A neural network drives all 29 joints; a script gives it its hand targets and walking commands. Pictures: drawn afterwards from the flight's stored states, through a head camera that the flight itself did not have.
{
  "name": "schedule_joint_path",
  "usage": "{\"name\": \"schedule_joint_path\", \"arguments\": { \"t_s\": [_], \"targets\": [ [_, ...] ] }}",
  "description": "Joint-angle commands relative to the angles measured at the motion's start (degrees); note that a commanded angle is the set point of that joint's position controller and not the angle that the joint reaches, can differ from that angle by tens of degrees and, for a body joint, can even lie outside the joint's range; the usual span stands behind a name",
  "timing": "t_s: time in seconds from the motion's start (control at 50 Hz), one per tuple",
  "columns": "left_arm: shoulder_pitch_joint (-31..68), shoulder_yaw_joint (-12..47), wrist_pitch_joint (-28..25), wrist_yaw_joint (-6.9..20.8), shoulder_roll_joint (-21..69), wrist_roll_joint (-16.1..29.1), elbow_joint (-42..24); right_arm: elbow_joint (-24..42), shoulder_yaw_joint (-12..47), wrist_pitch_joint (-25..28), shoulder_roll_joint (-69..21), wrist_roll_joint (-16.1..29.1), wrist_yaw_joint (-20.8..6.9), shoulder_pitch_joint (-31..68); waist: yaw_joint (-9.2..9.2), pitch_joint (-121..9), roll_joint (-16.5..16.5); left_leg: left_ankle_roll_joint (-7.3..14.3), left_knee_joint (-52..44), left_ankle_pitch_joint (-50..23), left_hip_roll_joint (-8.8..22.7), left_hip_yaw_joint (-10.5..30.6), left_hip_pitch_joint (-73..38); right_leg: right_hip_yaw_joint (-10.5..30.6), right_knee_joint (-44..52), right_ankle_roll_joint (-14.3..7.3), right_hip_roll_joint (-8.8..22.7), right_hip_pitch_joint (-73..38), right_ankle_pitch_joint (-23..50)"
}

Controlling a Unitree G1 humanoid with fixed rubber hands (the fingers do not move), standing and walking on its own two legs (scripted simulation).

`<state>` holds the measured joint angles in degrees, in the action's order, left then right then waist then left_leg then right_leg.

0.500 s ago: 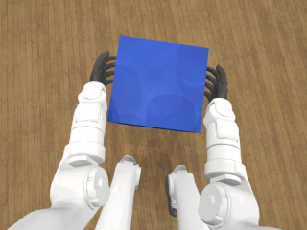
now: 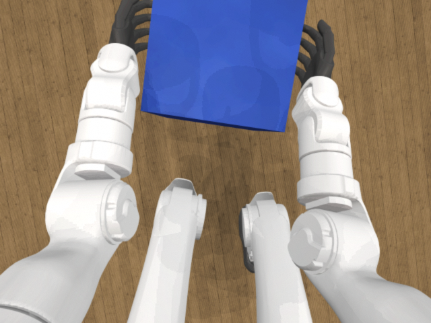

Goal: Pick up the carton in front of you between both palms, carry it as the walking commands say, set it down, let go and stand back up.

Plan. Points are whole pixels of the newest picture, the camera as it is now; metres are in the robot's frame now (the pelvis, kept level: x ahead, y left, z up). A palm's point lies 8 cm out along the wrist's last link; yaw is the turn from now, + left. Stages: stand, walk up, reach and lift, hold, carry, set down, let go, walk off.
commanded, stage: set down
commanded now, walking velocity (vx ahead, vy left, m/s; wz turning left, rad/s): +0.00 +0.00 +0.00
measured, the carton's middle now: (219, 69) +0.52 +0.07 -0.20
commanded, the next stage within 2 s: none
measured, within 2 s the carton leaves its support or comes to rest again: rests again in 0.84 s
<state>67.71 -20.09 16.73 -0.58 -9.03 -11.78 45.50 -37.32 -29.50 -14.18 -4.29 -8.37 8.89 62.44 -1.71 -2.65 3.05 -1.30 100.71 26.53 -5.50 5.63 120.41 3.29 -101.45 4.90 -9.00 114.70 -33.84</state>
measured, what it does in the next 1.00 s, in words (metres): lowers itself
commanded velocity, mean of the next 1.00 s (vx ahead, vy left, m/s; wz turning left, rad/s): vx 0.00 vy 0.00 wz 0.00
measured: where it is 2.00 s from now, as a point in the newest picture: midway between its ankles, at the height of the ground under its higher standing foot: (212, 240)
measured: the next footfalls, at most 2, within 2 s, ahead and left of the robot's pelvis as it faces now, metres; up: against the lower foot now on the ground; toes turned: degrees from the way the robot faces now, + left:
none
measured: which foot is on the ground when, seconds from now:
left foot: down 0.00-1.00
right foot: down 0.00-1.00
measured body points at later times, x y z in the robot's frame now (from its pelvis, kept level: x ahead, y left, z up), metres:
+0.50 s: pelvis +0.00 +0.00 -0.09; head +0.37 +0.05 +0.16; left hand +0.55 +0.23 -0.26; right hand +0.55 -0.07 -0.26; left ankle +0.11 +0.11 -0.46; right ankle +0.08 -0.13 -0.46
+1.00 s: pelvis -0.01 +0.00 -0.11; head +0.36 +0.04 +0.13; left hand +0.54 +0.23 -0.29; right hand +0.54 -0.08 -0.29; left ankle +0.11 +0.11 -0.46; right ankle +0.08 -0.13 -0.46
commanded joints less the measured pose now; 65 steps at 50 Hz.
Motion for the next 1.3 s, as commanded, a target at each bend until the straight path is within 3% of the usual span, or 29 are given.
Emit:
{"name": "schedule_joint_path", "arguments": {
  "t_s": [0.0,0.34,0.44,0.54,0.72,0.94,1.28],
  "targets": [
    [31.3,23.5,-1.7,12.6,51.0,6.8,0.1,-0.7,29.5,1.1,-47.1,5.9,-11.6,41.0,-1.97,-62.1,-6.1,-0.9,-5.1,-19.9,-2.2,-7.3,-48.2,-8.3,5.6,-1.0,-3.9,-16.2,13.8],
    [45.2,24.2,-2.7,13.8,41.2,12.0,3.3,-2.8,30.3,2.3,-38.9,11.0,-9.7,55.3,-3.06,-57.8,-6.1,-0.7,7.8,-18.9,-0.3,-8.1,-40.6,-9.1,-7.8,-1.6,-2.9,-13.9,13.4],
    [47.0,24.1,-3.9,14.6,39.7,14.5,2.3,-2.4,33.0,3.0,-40.0,12.8,-10.1,57.0,-5.13,-54.5,-0.6,0.4,10.8,-23.8,0.0,-7.5,-37.0,-9.2,-11.0,-1.6,-2.7,-15.1,17.7],
    [43.8,23.4,-4.0,14.8,39.5,15.3,3.5,-1.8,36.3,3.4,-41.6,15.0,-10.2,56.2,-6.95,-56.4,1.1,1.0,12.9,-28.8,-0.1,-7.2,-39.0,-9.1,-12.7,-1.6,-2.8,-15.8,21.4],
    [44.3,21.2,-4.5,16.6,37.3,14.3,5.3,-5.8,33.2,3.6,-40.1,13.4,-10.4,53.7,-6.85,-46.0,1.7,1.9,14.1,-21.9,0.4,-7.4,-28.4,-7.8,-13.5,-2.3,-2.7,-14.0,18.8],
    [47.2,19.9,-5.6,16.8,32.5,14.3,7.5,-8.4,31.6,4.2,-36.5,13.8,-10.8,56.6,-7.73,-38.2,3.0,3.0,15.4,-15.7,1.2,-7.1,-24.5,-7.0,-14.8,-2.9,-2.3,-12.5,14.1],
    [39.9,13.4,-4.3,17.9,27.1,8.1,16.6,-18.2,21.8,3.0,-27.6,7.3,-13.3,48.2,-5.8,-17.9,2.3,4.2,15.1,-6.8,1.5,-4.3,-18.5,-6.5,-14.9,-3.6,-1.8,-2.1,4.9]
  ]
}}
